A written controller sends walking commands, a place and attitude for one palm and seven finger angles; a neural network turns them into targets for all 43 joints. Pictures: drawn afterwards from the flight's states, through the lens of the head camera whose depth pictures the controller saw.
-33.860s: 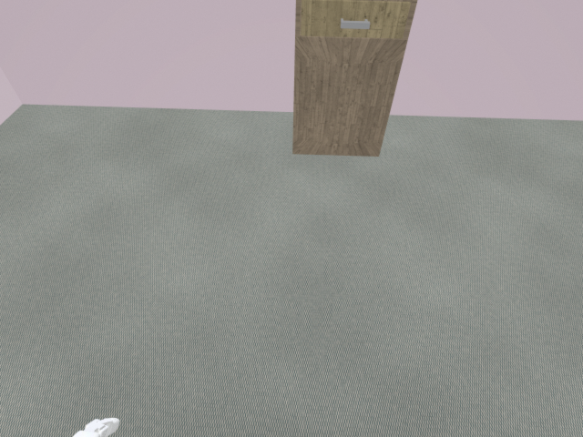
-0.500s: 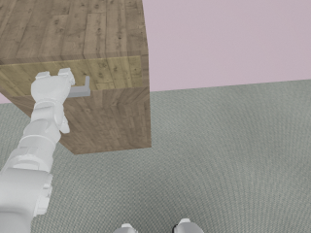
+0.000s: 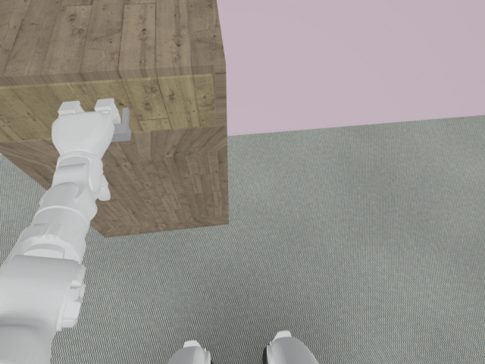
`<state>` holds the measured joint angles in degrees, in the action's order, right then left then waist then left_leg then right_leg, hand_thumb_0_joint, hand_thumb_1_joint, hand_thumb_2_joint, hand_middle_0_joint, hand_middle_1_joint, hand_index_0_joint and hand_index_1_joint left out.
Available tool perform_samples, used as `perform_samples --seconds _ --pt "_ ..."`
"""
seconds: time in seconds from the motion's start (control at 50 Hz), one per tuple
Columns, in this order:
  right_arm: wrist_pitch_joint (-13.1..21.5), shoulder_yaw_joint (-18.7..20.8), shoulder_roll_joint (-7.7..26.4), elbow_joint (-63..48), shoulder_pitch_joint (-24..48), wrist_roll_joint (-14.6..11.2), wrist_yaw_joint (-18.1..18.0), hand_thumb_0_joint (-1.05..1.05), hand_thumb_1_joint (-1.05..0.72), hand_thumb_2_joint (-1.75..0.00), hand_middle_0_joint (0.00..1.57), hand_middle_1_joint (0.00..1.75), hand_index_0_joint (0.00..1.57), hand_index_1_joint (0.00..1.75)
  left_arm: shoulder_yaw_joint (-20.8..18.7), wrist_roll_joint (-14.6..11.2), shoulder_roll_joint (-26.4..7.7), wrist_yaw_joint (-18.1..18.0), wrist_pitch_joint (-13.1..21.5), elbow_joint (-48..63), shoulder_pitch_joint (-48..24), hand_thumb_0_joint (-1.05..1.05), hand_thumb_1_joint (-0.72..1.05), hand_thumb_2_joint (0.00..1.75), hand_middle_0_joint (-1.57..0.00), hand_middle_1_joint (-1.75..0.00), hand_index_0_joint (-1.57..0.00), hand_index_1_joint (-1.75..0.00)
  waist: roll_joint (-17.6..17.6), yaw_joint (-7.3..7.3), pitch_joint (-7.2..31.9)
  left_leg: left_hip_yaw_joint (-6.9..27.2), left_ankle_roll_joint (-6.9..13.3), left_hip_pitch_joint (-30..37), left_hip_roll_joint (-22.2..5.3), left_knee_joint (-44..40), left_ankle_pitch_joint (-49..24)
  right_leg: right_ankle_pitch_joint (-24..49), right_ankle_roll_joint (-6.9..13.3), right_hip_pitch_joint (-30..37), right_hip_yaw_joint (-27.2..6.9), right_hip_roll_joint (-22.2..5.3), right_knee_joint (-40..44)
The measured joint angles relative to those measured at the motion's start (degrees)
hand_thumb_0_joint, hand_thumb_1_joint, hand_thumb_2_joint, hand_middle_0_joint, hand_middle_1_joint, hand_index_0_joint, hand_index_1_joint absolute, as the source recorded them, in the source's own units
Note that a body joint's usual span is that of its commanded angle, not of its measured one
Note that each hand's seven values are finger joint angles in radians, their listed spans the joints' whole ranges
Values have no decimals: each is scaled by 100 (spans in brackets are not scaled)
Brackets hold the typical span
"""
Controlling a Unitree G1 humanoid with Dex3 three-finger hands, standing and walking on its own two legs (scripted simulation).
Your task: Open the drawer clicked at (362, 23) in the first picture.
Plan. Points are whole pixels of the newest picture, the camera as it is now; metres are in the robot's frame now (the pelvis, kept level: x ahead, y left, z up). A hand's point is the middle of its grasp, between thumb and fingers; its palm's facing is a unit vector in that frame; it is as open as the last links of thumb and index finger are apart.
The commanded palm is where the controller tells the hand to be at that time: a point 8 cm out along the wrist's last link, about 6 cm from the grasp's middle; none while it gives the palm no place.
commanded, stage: lower the fingers behind the handle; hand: left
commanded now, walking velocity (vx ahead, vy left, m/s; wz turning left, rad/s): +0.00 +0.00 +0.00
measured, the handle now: (97, 124) +0.55 +0.25 +0.00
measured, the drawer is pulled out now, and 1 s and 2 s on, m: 0.00 0.00 0.03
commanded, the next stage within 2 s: close the thumb around the handle in 0.70 s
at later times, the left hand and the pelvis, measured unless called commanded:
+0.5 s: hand (100, 157) +0.49 +0.25 -0.02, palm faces -0.04 +0.01 -1.00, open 13.9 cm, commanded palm +0.47 +0.23 +0.03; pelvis -0.01 +0.00 -0.02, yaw +0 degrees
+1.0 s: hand (101, 156) +0.49 +0.24 -0.02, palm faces -0.04 -0.01 -1.00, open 12.8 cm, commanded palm +0.47 +0.23 +0.03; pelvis +0.00 +0.00 -0.02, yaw +0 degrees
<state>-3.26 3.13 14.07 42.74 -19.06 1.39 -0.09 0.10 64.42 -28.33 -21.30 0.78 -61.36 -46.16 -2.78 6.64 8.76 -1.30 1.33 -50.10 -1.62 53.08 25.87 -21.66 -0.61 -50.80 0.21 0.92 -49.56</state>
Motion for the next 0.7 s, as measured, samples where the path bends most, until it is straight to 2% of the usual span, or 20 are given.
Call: perform_samples --seconds 0.08,0.16,0.3,0.38,0.46,0.58,0.7 --pt "5 -62 -3 -22 -19 -8 -40 1 -90 -90 20 30 21 30 -27 -25 -110 174 32 -173 -88 0 -48 30 -28 -119 -32 -120 10 69 -8 -5 0 -48 -6 23 -2 6 1 -52 -5 6 -25" --pt "45 -44 21 -42 -82 10 -74 1 -90 -90 20 30 21 30 -80 -19 -206 260 244 -116 -45 0 -48 30 -28 -119 -32 -120 16 74 9 -12 2 -182 -17 128 33 -21 0 -189 -13 16 -124" --pt "81 14 75 22 -101 57 -65 1 -90 -90 20 30 21 30 -182 48 -264 36 523 16 21 0 -48 30 -28 -119 -30 -119 35 47 76 11 11 -551 -19 464 161 -141 -8 -546 6 14 -440" --pt "103 41 79 50 -47 75 -31 1 -90 -90 20 30 21 30 -152 105 -222 -188 425 51 -61 0 -48 30 -29 -120 -30 -119 33 36 77 46 15 -748 -6 624 203 -186 -12 -719 40 1 -579" --pt "96 41 60 68 34 71 0 1 -90 -90 20 30 21 30 -64 94 -139 -259 155 -8 -173 0 -48 30 -29 -120 -30 -120 5 44 54 74 17 -789 3 654 198 -180 -20 -737 65 -8 -584" --pt "65 -61 9 24 90 34 -26 1 -90 -90 20 30 21 30 38 -23 -103 -33 -141 -225 -292 0 -48 30 -29 -120 -31 -120 -11 111 18 62 27 -605 1 499 142 -114 -26 -553 53 -3 -421" --pt "94 -133 -4 -64 7 19 -97 0 -90 -90 20 30 21 30 2 -56 -243 268 56 -269 -333 0 -48 30 -30 -120 -31 -120 10 167 1 52 25 -544 -2 438 125 -99 -22 -501 43 1 -371"
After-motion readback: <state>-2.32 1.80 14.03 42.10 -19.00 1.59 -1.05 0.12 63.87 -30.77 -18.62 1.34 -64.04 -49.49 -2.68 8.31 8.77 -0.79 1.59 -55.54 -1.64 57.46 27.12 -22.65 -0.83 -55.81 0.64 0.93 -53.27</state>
